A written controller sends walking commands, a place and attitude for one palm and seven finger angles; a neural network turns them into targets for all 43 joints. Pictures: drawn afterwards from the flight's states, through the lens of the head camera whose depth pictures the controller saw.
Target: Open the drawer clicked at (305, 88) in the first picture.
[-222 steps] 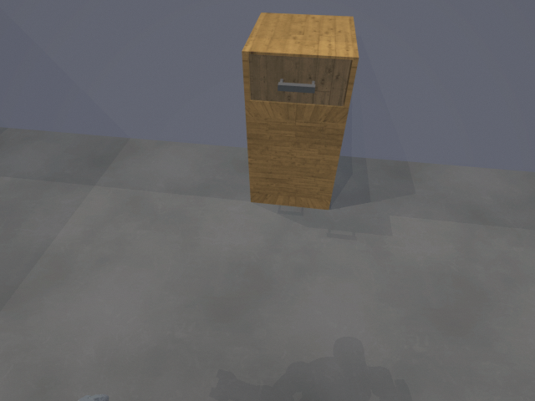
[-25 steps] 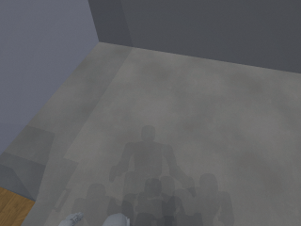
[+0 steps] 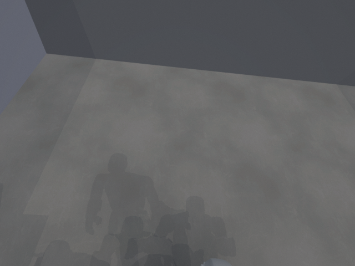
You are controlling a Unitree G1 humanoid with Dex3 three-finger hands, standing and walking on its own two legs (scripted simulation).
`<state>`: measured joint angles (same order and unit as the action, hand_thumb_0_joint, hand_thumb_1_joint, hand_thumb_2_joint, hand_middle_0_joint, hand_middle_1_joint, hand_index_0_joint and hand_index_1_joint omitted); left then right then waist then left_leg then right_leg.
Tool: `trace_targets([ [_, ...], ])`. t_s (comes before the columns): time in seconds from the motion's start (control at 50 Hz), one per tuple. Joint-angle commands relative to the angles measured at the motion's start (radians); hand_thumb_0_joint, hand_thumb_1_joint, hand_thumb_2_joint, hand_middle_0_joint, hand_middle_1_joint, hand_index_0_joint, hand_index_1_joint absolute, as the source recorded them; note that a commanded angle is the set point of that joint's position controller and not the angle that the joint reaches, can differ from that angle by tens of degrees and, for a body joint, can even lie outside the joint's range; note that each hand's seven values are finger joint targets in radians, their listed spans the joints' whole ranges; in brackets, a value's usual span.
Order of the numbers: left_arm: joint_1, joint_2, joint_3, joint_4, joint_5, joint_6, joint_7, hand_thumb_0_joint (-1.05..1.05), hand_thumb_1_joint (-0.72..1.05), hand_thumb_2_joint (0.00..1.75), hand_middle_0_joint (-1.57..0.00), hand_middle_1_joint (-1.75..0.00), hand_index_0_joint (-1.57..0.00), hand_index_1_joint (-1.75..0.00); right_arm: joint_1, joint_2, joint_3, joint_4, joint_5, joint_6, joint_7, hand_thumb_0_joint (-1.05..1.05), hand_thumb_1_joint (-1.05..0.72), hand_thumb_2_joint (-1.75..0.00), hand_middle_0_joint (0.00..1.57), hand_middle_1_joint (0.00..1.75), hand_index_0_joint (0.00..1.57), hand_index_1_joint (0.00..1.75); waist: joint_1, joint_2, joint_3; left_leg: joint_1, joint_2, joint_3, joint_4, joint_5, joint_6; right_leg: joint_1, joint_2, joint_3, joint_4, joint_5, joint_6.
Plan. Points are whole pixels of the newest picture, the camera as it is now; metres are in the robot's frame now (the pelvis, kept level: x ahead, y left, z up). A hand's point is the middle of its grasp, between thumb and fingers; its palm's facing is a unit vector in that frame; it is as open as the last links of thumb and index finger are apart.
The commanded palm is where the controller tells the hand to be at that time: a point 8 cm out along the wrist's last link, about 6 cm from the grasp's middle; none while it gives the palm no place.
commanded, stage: walk to a spot facing it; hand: left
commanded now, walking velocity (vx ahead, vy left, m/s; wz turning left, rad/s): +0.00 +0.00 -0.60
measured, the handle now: out of the picture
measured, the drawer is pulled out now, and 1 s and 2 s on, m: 0.00 0.00 0.00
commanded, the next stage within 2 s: turn to face it in 0.54 s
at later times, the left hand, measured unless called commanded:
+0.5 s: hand out of the picture +0.13 +0.09 -0.16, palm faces -0.24 -0.95 -0.22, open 7.3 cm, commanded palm none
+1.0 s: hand (127, 246) +0.19 +0.14 -0.19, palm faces -0.11 -0.98 -0.15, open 7.4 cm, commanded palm none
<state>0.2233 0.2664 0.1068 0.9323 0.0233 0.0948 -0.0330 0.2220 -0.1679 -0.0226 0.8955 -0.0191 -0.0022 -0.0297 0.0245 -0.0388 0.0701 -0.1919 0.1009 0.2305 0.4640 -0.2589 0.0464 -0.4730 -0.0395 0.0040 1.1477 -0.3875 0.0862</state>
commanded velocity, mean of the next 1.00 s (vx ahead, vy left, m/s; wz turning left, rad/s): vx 0.12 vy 0.00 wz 0.04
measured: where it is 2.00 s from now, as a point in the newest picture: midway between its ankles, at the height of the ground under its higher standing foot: outside the picture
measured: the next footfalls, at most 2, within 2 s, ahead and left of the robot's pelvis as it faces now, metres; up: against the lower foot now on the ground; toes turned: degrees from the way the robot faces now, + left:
right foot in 0.26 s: +0.01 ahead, -0.16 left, +0.00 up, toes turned -18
left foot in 0.76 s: +0.24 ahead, +0.01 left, +0.00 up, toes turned -8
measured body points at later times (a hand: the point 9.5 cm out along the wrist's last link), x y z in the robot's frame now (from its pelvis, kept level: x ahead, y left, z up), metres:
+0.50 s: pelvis +0.02 -0.07 +0.00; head +0.01 -0.09 +0.45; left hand +0.14 +0.14 -0.14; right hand -0.03 -0.33 -0.16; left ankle +0.09 +0.07 -0.67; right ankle -0.03 -0.15 -0.75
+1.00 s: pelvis +0.13 -0.03 -0.01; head +0.15 -0.01 +0.44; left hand +0.20 +0.19 -0.17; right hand +0.14 -0.28 -0.14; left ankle +0.20 +0.01 -0.75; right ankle +0.07 -0.19 -0.67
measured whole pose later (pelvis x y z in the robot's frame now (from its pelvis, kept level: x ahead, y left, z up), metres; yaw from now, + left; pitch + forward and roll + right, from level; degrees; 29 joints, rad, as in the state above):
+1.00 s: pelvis +0.13 -0.03 -0.01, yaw -10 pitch +0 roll -2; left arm 0.24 0.17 0.06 1.04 0.02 0.03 0.01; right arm 0.22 -0.17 -0.04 1.01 -0.02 0.00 -0.01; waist 0.01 -0.02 0.04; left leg -0.31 -0.04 0.07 0.46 -0.15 0.10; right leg -0.45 -0.07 -0.02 1.06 -0.38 0.06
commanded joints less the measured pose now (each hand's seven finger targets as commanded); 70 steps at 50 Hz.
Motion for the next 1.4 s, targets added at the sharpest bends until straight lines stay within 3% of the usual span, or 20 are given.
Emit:
trace_targets([
  [0.0,-0.091,0.023,-0.001,-0.1,-0.002,-0.025,0.002,0.0,0.9,0.9,-0.2,-0.3,-0.2,-0.3,0.083,-0.196,-0.069,-0.026,0.0,-0.012,-0.006,0.0,-0.9,-0.9,0.2,0.3,0.2,0.3,-0.062,0.196,-0.057,0.141,0.269,-0.154,-0.158,0.336,0.081,-0.088,-0.03,-0.033,-0.083,-0.028,0.003],
  [0.14,-0.127,-0.004,-0.015,-0.116,-0.002,-0.044,0.005,0.0,0.9,0.9,-0.2,-0.3,-0.2,-0.3,0.097,-0.228,-0.093,0.018,-0.009,-0.006,0.011,0.0,-0.9,-0.9,0.2,0.3,0.2,0.3,-0.079,0.249,-0.1,0.132,0.317,-0.077,-0.079,0.353,0.072,0.059,-0.009,-0.107,-0.374,-0.072,-0.039],
  [0.2,-0.04,0.013,-0.01,-0.09,0.0,-0.06,0.008,0.0,0.9,0.9,-0.2,-0.3,-0.2,-0.3,0.081,-0.224,-0.09,0.018,-0.009,-0.003,0.018,0.0,-0.9,-0.9,0.2,0.3,0.2,0.3,-0.023,0.182,-0.141,0.017,0.306,-0.021,0.045,0.092,-0.002,0.281,0.02,-0.142,-0.638,0.064,-0.078],
  [0.22,0.04,0.084,0.002,-0.065,0.005,-0.074,0.015,0.0,0.9,0.9,-0.2,-0.3,-0.2,-0.3,0.086,-0.19,-0.079,0.008,0.001,-0.001,0.025,0.0,-0.9,-0.9,0.2,0.3,0.2,0.3,0.022,0.003,-0.171,-0.154,0.242,0.047,0.243,-0.044,-0.065,0.487,-0.071,-0.024,-0.776,0.068,-0.119],
  [0.24,0.125,0.222,0.024,-0.041,0.009,-0.09,0.032,0.0,0.9,0.9,-0.2,-0.3,-0.2,-0.3,0.036,-0.105,-0.052,-0.051,0.003,0.006,0.035,0.0,-0.9,-0.9,0.2,0.3,0.2,0.3,0.072,-0.345,-0.141,-0.489,0.079,0.049,0.549,-0.411,-0.126,0.586,-0.345,0.418,-0.906,0.064,-0.232],
  [0.26,0.161,0.235,0.026,-0.037,-0.014,-0.077,0.042,0.0,0.9,0.9,-0.2,-0.3,-0.2,-0.3,-0.055,-0.142,-0.053,-0.09,-0.006,0.02,0.03,0.0,-0.9,-0.9,0.2,0.3,0.2,0.3,0.101,-0.222,-0.094,-0.548,0.064,-0.13,0.645,-0.402,-0.119,0.488,-0.392,0.447,-0.937,0.033,-0.289],
  [0.3,0.068,0.176,0.016,-0.055,-0.013,-0.089,0.045,0.0,0.9,0.9,-0.2,-0.3,-0.2,-0.3,-0.097,-0.162,-0.065,-0.076,-0.008,0.022,0.035,0.0,-0.9,-0.9,0.2,0.3,0.2,0.3,0.058,-0.219,0.006,-0.576,0.067,-0.206,0.729,-0.206,-0.104,0.345,-0.309,0.442,-1.011,-0.243,-0.256],
  [0.34,-0.012,0.101,-0.009,-0.065,-0.008,-0.107,0.044,0.0,0.9,0.9,-0.2,-0.3,-0.2,-0.3,-0.006,-0.161,-0.07,-0.016,-0.019,0.013,0.042,0.0,-0.9,-0.9,0.2,0.3,0.2,0.3,-0.018,-0.105,0.013,-0.491,0.076,-0.193,0.68,-0.05,-0.119,0.307,-0.217,0.251,-0.974,-0.065,-0.221],
  [0.38,0.01,0.085,-0.019,-0.051,-0.009,-0.128,0.038,0.0,0.9,0.9,-0.2,-0.3,-0.2,-0.3,0.045,-0.137,-0.063,0.02,-0.019,0.009,0.043,0.0,-0.9,-0.9,0.2,0.3,0.2,0.3,-0.035,-0.086,-0.003,-0.448,0.062,-0.174,0.638,0.005,-0.132,0.319,-0.174,0.163,-0.951,0.144,-0.215],
  [0.58,0.162,0.051,-0.04,0.071,0.0,-0.157,0.049,0.0,0.9,0.9,-0.2,-0.3,-0.2,-0.3,-0.098,-0.095,-0.042,-0.002,-0.007,-0.015,0.048,0.0,-0.9,-0.9,0.2,0.3,0.2,0.3,0.009,-0.081,0.022,-0.44,0.027,-0.159,0.386,0.0,-0.113,0.42,-0.206,0.19,-0.933,0.344,-0.27],
  [0.7,0.155,0.022,-0.052,0.131,-0.007,-0.145,0.065,0.0,0.9,0.9,-0.2,-0.3,-0.2,-0.3,0.048,-0.079,-0.025,0.089,0.0,-0.035,0.032,0.0,-0.9,-0.9,0.2,0.3,0.2,0.3,-0.055,-0.033,-0.021,-0.04,-0.061,-0.112,0.042,0.148,-0.062,0.352,-0.133,0.037,-0.709,0.569,-0.175],
  [0.72,0.178,-0.003,-0.058,0.136,-0.01,-0.14,0.066,0.0,0.9,0.9,-0.2,-0.3,-0.2,-0.3,0.147,-0.126,-0.033,0.122,-0.004,-0.043,0.024,0.0,-0.9,-0.9,0.2,0.3,0.2,0.3,-0.081,0.055,-0.092,0.126,-0.002,-0.192,0.007,0.325,-0.033,0.286,-0.092,-0.003,-0.545,0.492,-0.136],
  [0.76,0.236,-0.046,-0.069,0.12,-0.015,-0.126,0.07,0.0,0.9,0.9,-0.2,-0.3,-0.2,-0.3,0.241,-0.245,-0.051,0.133,0.0,-0.028,0.009,0.0,-0.9,-0.9,0.2,0.3,0.2,0.3,-0.077,0.352,-0.203,0.248,0.322,-0.608,-0.122,0.553,0.141,0.076,0.051,-0.074,-0.122,-0.256,-0.061],
  [0.84,0.069,-0.035,-0.049,0.092,-0.002,-0.103,0.053,0.0,0.9,0.9,-0.2,-0.3,-0.2,-0.3,0.042,-0.153,-0.036,0.084,0.002,-0.017,0.005,0.0,-0.9,-0.9,0.2,0.3,0.2,0.3,-0.034,0.124,-0.011,-0.086,0.192,-0.503,-0.223,0.19,0.124,0.02,-0.051,0.0,-0.036,-0.081,-0.049],
  [0.92,0.102,-0.036,-0.031,0.075,0.003,-0.075,0.056,0.0,0.9,0.9,-0.2,-0.3,-0.2,-0.3,0.016,-0.161,-0.053,0.052,0.003,-0.011,0.011,0.0,-0.9,-0.9,0.2,0.3,0.2,0.3,-0.017,0.118,-0.08,-0.103,0.132,-0.457,-0.245,0.078,0.107,0.024,-0.042,-0.01,-0.06,0.02,-0.028],
  [1.14,-0.081,0.003,-0.011,-0.069,-0.002,-0.07,0.058,0.0,0.9,0.9,-0.2,-0.3,-0.2,-0.3,0.068,-0.211,-0.097,0.014,-0.007,0.011,0.019,0.0,-0.9,-0.9,0.2,0.3,0.2,0.3,-0.063,0.157,-0.112,-0.008,0.109,-0.641,-0.194,0.061,0.141,-0.039,-0.005,0.015,-0.247,-0.024,-0.01],
  [1.28,0.003,0.025,-0.013,-0.097,-0.019,-0.078,0.069,0.0,0.9,0.9,-0.2,-0.3,-0.2,-0.3,0.018,-0.229,-0.112,-0.032,-0.005,0.029,0.029,0.0,-0.9,-0.9,0.2,0.3,0.2,0.3,-0.018,0.162,-0.158,-0.123,0.028,-0.67,-0.111,0.18,0.079,0.282,0.051,-0.002,-0.648,0.059,-0.041],
  [1.3,0.046,0.054,-0.007,-0.092,-0.017,-0.084,0.073,0.0,0.9,0.9,-0.2,-0.3,-0.2,-0.3,0.005,-0.207,-0.111,-0.04,0.003,0.031,0.033,0.0,-0.9,-0.9,0.2,0.3,0.2,0.3,0.004,0.12,-0.174,-0.215,-0.016,-0.621,-0.051,0.105,0.027,0.422,0.003,0.026,-0.809,0.132,-0.06],
  [1.34,-0.006,0.204,0.008,-0.131,0.006,-0.092,0.081,0.0,0.9,0.9,-0.2,-0.3,-0.2,-0.3,0.033,-0.134,-0.102,-0.078,0.003,0.03,0.037,0.0,-0.9,-0.9,0.2,0.3,0.2,0.3,-0.012,-0.237,-0.113,-0.513,-0.201,-0.296,0.432,-0.294,-0.1,0.442,-0.473,0.42,-0.956,0.116,-0.241],
  [1.38,-0.099,0.132,-0.007,-0.152,-0.005,-0.099,0.079,0.0,0.9,0.9,-0.2,-0.3,-0.2,-0.3,0.01,-0.16,-0.107,-0.054,-0.008,0.047,0.045,0.0,-0.9,-0.9,0.2,0.3,0.2,0.3,-0.053,-0.128,-0.07,-0.44,-0.117,-0.298,0.672,-0.218,-0.094,0.293,-0.358,0.237,-0.89,0.294,-0.225],
])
